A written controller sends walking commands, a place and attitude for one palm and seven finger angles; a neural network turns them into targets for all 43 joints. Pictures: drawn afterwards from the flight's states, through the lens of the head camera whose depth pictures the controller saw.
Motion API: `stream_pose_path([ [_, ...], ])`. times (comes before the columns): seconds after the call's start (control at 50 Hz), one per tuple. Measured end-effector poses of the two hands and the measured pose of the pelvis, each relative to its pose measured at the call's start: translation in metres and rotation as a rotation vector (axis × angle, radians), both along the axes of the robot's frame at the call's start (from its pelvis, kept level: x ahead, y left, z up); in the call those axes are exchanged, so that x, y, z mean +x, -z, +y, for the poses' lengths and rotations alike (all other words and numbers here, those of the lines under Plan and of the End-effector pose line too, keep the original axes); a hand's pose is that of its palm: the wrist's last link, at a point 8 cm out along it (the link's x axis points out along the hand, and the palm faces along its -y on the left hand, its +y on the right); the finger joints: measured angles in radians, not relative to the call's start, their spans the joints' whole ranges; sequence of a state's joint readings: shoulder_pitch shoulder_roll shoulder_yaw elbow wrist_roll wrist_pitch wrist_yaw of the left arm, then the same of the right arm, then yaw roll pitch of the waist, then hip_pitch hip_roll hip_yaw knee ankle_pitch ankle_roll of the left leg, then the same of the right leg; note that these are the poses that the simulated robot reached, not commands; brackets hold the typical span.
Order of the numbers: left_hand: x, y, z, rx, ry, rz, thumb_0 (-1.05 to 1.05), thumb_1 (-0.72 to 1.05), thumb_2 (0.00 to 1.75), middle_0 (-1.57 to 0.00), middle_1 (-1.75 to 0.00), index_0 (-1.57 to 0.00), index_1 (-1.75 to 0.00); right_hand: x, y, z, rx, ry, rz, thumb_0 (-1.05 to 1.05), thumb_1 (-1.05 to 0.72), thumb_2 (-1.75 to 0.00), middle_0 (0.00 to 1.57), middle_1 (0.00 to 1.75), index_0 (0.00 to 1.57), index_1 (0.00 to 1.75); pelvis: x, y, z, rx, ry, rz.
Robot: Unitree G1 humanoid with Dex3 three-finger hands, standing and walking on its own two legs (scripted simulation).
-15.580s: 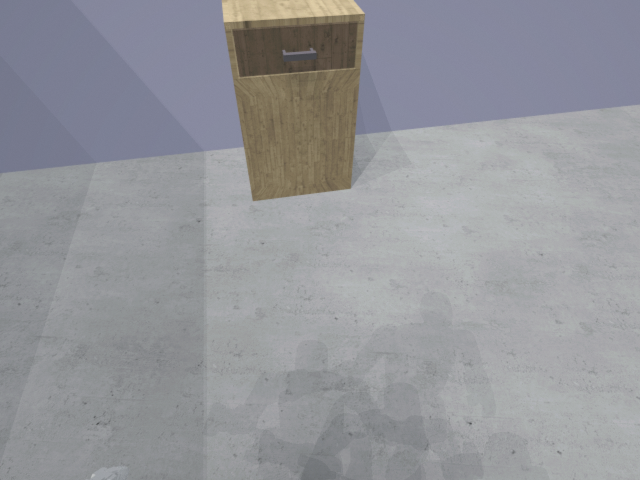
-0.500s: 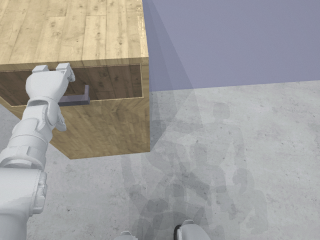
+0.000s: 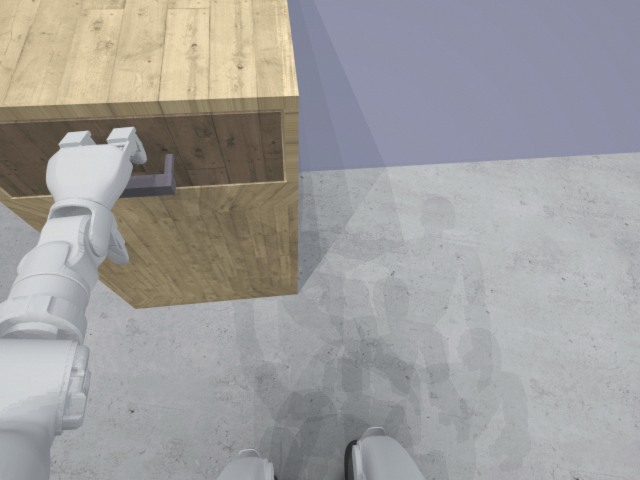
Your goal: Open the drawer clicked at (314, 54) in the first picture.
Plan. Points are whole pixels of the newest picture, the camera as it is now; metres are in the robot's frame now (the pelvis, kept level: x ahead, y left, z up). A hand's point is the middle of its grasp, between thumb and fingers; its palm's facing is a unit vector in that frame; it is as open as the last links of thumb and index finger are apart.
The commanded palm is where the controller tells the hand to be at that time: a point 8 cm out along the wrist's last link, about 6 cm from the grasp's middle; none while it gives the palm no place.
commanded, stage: lower the fingers behind the handle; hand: left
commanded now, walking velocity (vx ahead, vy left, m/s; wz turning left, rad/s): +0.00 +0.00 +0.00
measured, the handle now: (133, 174) +0.54 +0.25 -0.03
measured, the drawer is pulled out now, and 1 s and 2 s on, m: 0.00 0.00 0.00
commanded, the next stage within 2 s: close the thumb around the handle in 1.16 s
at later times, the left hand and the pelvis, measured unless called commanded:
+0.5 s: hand (130, 207) +0.49 +0.24 -0.04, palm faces -0.08 -0.04 -1.00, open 13.8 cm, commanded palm +0.48 +0.24 +0.02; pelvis -0.01 +0.00 -0.02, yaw +0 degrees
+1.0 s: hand (133, 213) +0.49 +0.25 -0.05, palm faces -0.06 -0.03 -1.00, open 13.8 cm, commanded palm +0.48 +0.24 +0.00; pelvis -0.02 +0.00 -0.04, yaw +0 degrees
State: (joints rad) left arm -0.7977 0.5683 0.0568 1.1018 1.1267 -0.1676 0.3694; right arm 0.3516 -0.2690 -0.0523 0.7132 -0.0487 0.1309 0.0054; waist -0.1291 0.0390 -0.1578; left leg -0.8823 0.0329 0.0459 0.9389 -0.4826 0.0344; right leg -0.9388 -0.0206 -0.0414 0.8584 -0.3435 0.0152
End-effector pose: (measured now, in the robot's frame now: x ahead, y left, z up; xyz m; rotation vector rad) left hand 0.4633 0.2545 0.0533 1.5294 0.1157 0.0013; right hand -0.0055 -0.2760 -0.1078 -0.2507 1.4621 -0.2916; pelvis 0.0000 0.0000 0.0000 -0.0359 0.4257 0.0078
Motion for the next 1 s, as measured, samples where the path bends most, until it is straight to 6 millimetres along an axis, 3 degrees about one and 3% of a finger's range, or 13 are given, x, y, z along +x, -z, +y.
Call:
stream_pose_path([
  [0.52,0.007,0.036,-0.009,0.008,-0.009,0.015,0.00,-0.49,0.30,-0.31,-1.20,-0.32,-1.21,-0.024,0.021,0.007,0.007,0.007,0.038,0.00,-0.90,-0.89,0.20,0.30,0.20,0.30,-0.012,0.022,0.002,-0.008,0.003,0.054],
  [1.0,0.006,0.049,-0.009,0.015,-0.012,-0.007,0.00,-0.49,0.30,-0.31,-1.20,-0.32,-1.21,-0.014,0.037,0.001,-0.002,-0.019,-0.001,0.00,-0.90,-0.89,0.20,0.30,0.20,0.30,-0.021,0.037,-0.002,-0.011,-0.001,0.082],
])
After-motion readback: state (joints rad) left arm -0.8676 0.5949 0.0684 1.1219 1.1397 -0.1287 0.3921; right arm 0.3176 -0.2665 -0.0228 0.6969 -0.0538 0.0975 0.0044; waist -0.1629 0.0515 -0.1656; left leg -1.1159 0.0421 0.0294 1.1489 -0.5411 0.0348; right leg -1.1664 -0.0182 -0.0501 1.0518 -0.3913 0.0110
